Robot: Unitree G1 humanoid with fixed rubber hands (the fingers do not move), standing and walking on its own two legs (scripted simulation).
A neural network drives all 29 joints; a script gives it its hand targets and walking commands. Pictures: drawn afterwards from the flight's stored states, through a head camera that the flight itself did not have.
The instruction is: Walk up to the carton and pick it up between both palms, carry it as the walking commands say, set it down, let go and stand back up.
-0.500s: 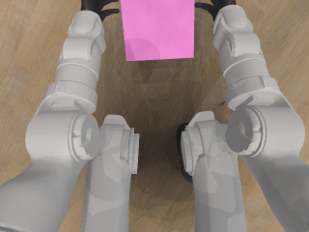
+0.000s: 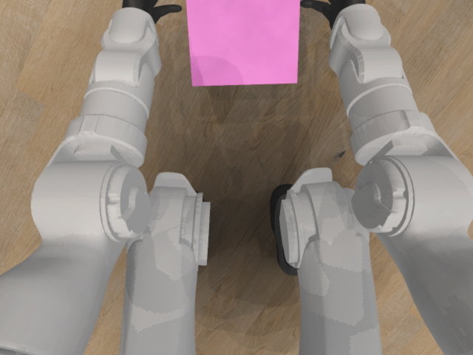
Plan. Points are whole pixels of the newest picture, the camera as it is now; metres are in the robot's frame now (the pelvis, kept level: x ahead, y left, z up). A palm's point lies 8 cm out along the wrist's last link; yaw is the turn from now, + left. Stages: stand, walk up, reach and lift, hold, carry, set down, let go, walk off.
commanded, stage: set down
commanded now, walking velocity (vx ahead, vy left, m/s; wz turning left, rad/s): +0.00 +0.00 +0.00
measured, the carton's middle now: (240, 17) +0.55 -0.01 -0.28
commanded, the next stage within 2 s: let go in 1.78 s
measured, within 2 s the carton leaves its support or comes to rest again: neither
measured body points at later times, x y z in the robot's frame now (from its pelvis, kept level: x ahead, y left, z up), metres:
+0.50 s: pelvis -0.01 +0.00 +0.00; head +0.35 +0.00 +0.26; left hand +0.55 +0.14 -0.16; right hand +0.55 -0.17 -0.16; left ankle +0.10 +0.11 -0.33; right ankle +0.10 -0.12 -0.33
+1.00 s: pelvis -0.02 +0.00 +0.09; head +0.31 +0.01 +0.40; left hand +0.56 +0.16 +0.00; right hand +0.56 -0.17 +0.00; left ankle +0.10 +0.11 -0.33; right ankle +0.10 -0.12 -0.33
